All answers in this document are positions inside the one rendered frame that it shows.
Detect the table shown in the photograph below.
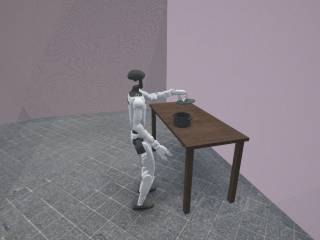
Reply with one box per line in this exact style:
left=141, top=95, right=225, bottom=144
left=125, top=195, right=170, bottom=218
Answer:
left=149, top=102, right=250, bottom=214

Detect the robot right forearm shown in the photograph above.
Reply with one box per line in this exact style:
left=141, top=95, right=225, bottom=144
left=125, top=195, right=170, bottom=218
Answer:
left=135, top=125, right=160, bottom=149

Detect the lid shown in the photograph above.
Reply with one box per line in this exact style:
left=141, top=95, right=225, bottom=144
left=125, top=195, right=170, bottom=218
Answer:
left=176, top=99, right=195, bottom=105

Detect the pot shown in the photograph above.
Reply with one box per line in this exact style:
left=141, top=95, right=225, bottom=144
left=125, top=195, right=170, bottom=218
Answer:
left=172, top=112, right=193, bottom=128

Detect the robot left upper arm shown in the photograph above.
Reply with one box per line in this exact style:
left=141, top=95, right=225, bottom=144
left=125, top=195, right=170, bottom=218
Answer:
left=139, top=89, right=157, bottom=102

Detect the right robot hand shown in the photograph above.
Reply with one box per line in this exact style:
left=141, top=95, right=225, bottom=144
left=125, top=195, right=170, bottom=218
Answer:
left=155, top=145, right=173, bottom=161

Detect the robot left shin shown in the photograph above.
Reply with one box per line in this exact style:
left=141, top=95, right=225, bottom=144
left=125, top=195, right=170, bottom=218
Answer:
left=141, top=165, right=147, bottom=176

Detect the robot torso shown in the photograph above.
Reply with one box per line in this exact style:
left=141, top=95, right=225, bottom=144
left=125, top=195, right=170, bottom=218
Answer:
left=127, top=94, right=147, bottom=146

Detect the left robot hand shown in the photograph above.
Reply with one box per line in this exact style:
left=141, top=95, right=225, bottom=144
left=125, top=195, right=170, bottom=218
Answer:
left=177, top=90, right=188, bottom=102

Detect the robot left forearm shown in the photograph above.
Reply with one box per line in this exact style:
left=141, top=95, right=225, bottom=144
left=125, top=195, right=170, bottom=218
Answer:
left=155, top=89, right=177, bottom=100

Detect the robot right upper arm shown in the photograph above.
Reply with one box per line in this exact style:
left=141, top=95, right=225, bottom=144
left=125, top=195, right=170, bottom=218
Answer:
left=133, top=97, right=144, bottom=132

